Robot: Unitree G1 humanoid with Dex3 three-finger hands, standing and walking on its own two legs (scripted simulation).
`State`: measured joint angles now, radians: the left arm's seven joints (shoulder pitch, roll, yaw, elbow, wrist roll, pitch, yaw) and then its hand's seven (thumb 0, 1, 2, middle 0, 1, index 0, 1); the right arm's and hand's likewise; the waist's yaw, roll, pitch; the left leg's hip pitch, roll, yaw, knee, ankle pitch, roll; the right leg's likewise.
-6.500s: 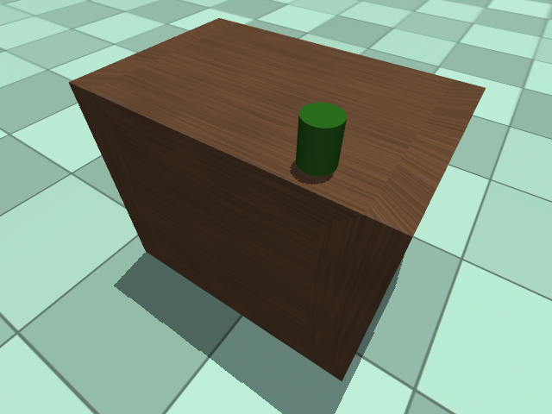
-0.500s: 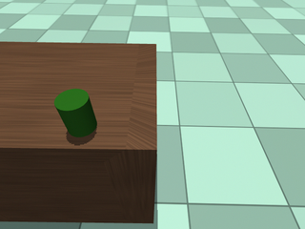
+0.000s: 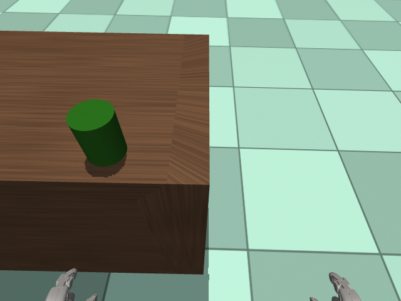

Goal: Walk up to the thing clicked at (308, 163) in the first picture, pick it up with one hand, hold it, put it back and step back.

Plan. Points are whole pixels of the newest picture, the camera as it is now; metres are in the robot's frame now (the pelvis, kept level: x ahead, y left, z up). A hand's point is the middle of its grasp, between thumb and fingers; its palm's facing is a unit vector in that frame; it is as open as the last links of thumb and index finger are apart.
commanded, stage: rise first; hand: left
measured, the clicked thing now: (99, 134) +0.45 +0.23 +0.08
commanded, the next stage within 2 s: go down in 1.76 s
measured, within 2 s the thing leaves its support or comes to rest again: neither
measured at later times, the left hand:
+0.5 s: hand (51, 265) +0.21 +0.27 +0.01, palm faces +0.29 -0.88 -0.36, open 17.2 cm
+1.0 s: hand (9, 262) +0.19 +0.27 +0.11, palm faces +0.37 -0.82 -0.44, open 17.6 cm
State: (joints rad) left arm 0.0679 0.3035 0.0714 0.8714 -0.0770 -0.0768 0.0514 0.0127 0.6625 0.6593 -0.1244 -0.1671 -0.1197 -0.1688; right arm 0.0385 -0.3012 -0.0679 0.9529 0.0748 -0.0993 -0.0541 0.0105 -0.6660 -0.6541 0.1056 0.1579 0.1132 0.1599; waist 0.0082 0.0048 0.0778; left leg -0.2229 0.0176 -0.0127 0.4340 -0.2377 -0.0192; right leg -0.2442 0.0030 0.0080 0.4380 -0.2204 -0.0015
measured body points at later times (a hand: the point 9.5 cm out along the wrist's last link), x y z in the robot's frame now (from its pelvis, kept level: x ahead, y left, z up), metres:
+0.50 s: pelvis +0.02 +0.01 +0.00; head +0.02 +0.00 +0.45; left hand +0.19 +0.31 +0.04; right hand +0.19 -0.25 -0.08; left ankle -0.01 +0.13 -0.74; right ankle +0.00 -0.12 -0.74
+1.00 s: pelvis +0.01 +0.00 +0.00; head +0.00 -0.02 +0.45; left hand +0.16 +0.31 +0.14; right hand +0.18 -0.26 -0.09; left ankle -0.01 +0.13 -0.74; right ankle +0.00 -0.12 -0.74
